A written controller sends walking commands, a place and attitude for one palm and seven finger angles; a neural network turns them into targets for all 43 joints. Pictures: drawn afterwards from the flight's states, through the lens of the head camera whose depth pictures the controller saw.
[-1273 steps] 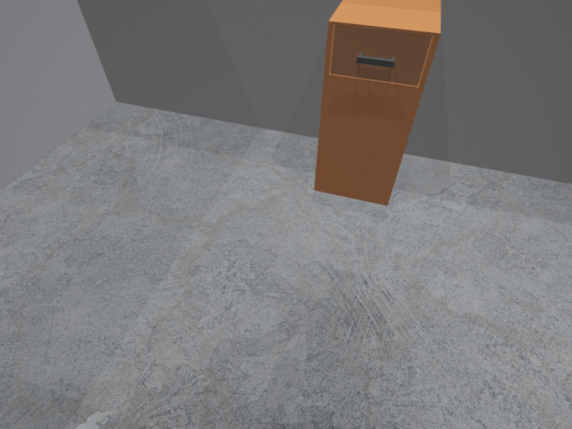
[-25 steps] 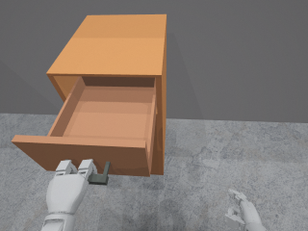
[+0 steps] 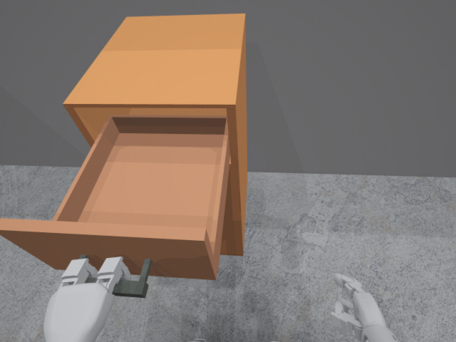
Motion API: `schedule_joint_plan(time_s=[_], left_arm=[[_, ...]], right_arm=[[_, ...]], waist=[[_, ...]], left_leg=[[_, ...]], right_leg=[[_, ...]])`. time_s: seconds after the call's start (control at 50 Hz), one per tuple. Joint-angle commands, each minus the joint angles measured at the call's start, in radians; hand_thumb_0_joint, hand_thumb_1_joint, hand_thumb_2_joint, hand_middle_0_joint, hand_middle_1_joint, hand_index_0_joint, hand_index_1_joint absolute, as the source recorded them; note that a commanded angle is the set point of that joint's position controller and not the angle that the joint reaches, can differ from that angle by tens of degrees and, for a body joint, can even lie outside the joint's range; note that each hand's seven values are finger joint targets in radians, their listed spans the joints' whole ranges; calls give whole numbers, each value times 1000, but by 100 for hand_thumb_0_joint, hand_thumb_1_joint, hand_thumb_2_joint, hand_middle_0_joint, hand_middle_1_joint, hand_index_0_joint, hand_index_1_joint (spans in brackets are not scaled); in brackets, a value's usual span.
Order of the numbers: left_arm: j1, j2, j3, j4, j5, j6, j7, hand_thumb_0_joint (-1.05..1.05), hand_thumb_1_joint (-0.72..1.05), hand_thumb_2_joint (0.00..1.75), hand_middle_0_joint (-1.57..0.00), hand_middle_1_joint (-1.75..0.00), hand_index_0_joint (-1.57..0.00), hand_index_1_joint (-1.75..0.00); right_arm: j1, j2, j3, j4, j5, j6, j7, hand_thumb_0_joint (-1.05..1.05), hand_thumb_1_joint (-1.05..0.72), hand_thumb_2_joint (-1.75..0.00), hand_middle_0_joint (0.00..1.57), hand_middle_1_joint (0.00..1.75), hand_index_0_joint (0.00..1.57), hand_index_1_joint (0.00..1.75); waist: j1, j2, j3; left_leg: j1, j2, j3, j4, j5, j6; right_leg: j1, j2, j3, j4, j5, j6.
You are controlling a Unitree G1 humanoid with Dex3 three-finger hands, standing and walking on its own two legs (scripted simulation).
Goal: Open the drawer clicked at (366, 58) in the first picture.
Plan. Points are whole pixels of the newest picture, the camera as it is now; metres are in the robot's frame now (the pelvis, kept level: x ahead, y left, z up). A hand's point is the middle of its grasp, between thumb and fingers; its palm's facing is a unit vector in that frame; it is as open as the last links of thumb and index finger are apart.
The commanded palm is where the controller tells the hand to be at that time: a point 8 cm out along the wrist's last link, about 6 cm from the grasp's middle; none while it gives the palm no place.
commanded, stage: pull the drawer open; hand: left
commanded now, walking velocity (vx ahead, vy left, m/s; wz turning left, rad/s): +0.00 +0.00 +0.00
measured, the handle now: (110, 274) +0.23 +0.22 +0.01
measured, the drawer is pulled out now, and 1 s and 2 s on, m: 0.30 0.30 0.29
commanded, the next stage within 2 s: open the thumb to release the handle in 0.16 s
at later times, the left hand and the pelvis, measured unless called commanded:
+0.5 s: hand (99, 312) +0.17 +0.23 -0.01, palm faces +0.00 -0.07 -1.00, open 6.8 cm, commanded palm +0.14 +0.25 +0.04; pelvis +0.01 +0.00 -0.01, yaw +1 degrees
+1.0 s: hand (100, 313) +0.17 +0.23 +0.00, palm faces +0.02 -0.08 -1.00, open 13.7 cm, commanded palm +0.15 +0.24 +0.04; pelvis -0.01 -0.01 +0.00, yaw +1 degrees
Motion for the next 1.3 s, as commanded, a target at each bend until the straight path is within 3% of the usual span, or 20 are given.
schedule_joint_plan(time_s=[0.0, 0.08, 0.22, 0.24, 0.26, 0.3, 0.34, 0.38, 0.52, 0.64, 0.82, 0.84, 0.86, 0.88, 0.94, 1.04, 1.1, 1.16, 1.18, 1.28], left_arm=[[256, 145, 135, -212, -28, 12, 52, 0, 90, 90, -40, -135, -40, -135], [321, 169, 172, -232, -37, -7, 47, 0, 90, 90, -40, -135, -40, -135], [399, 171, 200, -241, -37, -41, 51, 0, 90, 90, -40, -135, -40, -135], [-10, 225, 194, -266, -7, -41, 68, 0, 90, 90, -40, -135, -40, -135], [50, 226, 255, -232, 9, -49, 90, 0, 83, 87, -40, -134, -40, -134], [113, 202, 236, -179, 6, -51, 95, 0, 69, 81, -38, -133, -38, -133], [121, 220, 264, -200, -14, -47, 100, 0, 55, 75, -38, -131, -38, -131], [121, 216, 257, -206, -25, -29, 104, 0, 41, 69, -36, -130, -36, -130], [90, 219, 239, -171, -37, 16, 90, 0, -8, 48, -33, -124, -33, -124], [66, 217, 220, -139, -37, 24, 76, 0, -50, 30, -30, -120, -30, -120], [16, 226, 224, -116, -37, 15, 70, 0, -50, 30, -30, -120, -30, -120], [41, 148, 137, -101, -37, 21, 61, 0, -50, 30, -30, -120, -30, -120], [11, 163, 147, -93, -40, 21, 58, 0, -50, 30, -30, -120, -30, -120], [-26, 189, 170, -117, -39, 17, 61, 0, -50, 30, -30, -120, -30, -120], [-94, 202, 172, -81, -27, 28, 65, 0, -50, 30, -30, -120, -30, -120], [-163, 211, 163, -71, -15, 41, 66, 0, -50, 30, -30, -120, -30, -120], [-241, 202, 135, -37, -20, 53, 55, 0, -50, 30, -30, -120, -30, -120], [-287, 224, 142, -29, -26, 60, 45, 0, -50, 30, -30, -120, -30, -120], [-329, 265, 169, -65, -26, 58, 43, 0, -50, 30, -30, -120, -30, -120], [-334, 286, 180, -118, -54, 61, 18, 0, -50, 30, -30, -120, -30, -120]], right_arm=[[-111, -96, -32, -177, -5, -44, 7, 0, -90, -90, 20, 30, 20, 30], [-111, -94, -28, -183, -9, -47, 12, 0, -90, -90, 20, 30, 20, 30], [-98, -88, -33, -176, -15, -50, 22, 0, -90, -90, 20, 30, 20, 30], [-93, -129, -37, -142, -30, -39, 16, 0, -90, -90, 20, 30, 20, 30], [-74, -105, -51, -151, -29, -45, 1, 0, -90, -90, 20, 30, 20, 30], [-70, -103, -47, -151, -30, -57, 0, 0, -90, -90, 20, 30, 20, 30], [-57, -106, -54, -150, -29, -56, -1, 0, -90, -90, 20, 30, 20, 30], [-58, -106, -56, -153, -25, -48, -6, 0, -90, -90, 20, 30, 20, 30], [-80, -100, -45, -155, -5, -35, -28, 0, -90, -90, 20, 30, 20, 30], [-92, -97, -33, -153, 0, -33, -34, 0, -90, -90, 20, 30, 20, 30], [-102, -103, -38, -148, 6, -36, -34, 0, -90, -90, 20, 30, 20, 30], [-100, -99, -34, -154, -1, -40, -25, 0, -90, -90, 20, 30, 20, 30], [-97, -102, -41, -153, 8, -42, -26, 0, -90, -90, 20, 30, 20, 30], [-99, -108, -42, -150, 2, -42, -27, 0, -90, -90, 20, 30, 20, 30], [-102, -110, -40, -143, 1, -43, -34, 0, -90, -90, 20, 30, 20, 30], [-94, -112, -42, -134, 4, -48, -44, 0, -90, -90, 20, 30, 20, 30], [-96, -110, -43, -124, 12, -49, -57, 0, -90, -90, 20, 30, 20, 30], [-95, -109, -41, -120, 19, -50, -67, 0, -90, -90, 20, 30, 20, 30], [-102, -109, -36, -119, 16, -49, -70, 0, -90, -90, 20, 30, 20, 30], [-112, -100, -28, -122, 25, -55, -81, 0, -90, -90, 20, 30, 20, 30]], waist=[[67, -27, -143], [82, -38, -163], [74, -32, -172], [-18, -56, -146], [32, -9, -182], [32, -7, -181], [41, -40, -267], [39, -37, -276], [33, -83, -215], [40, -54, -186], [30, -21, -129], [25, -9, -130], [16, -24, -99], [22, -27, -139], [10, -68, -130], [9, -46, -173], [-13, -71, -125], [-9, -69, -133], [0, -62, -168], [10, -28, -169]], left_leg=[[90, -57, -57, -66, 304, 19], [71, -61, -56, -56, 313, 19], [69, -57, -60, -39, 377, 17], [49, -56, -75, 8, 304, 18], [35, -53, -69, 5, 288, 22], [40, -59, -68, 18, 293, 18], [62, -62, -65, 24, 330, 16], [63, -64, -64, 20, 336, 16], [29, -61, -58, -18, 291, 23], [25, -64, -50, -42, 237, 22], [21, -59, -59, -64, 189, 25], [24, -59, -56, -64, 178, 23], [23, -55, -59, -62, 168, 27], [22, -55, -57, -56, 166, 26], [-6, -56, -58, -53, 137, 26], [22, -55, -55, -57, 150, 28], [1, -55, -57, -58, 122, 31], [16, -55, -56, -72, 113, 34], [31, -56, -54, -76, 117, 32], [93, -58, -56, -120, 147, 33]], right_leg=[[156, -32, 106, -157, 448, 20], [181, -38, 138, -151, 508, 21], [173, -35, 132, -124, 595, 17], [35, -46, 159, -112, 524, 26], [86, -39, 113, -96, 484, 28], [63, -39, 117, -94, 487, 23], [100, -40, 135, -87, 543, 25], [117, -40, 125, -88, 562, 29], [182, -46, 117, -136, 552, 39], [198, -52, 140, -178, 471, 44], [175, -49, 145, -215, 349, 36], [157, -53, 131, -212, 320, 39], [138, -49, 125, -220, 300, 38], [146, -54, 135, -221, 288, 42], [139, -60, 151, -231, 238, 48], [150, -60, 146, -229, 255, 47], [145, -64, 154, -256, 215, 52], [161, -65, 151, -274, 177, 53], [177, -68, 166, -283, 163, 55], [228, -69, 163, -320, 179, 54]])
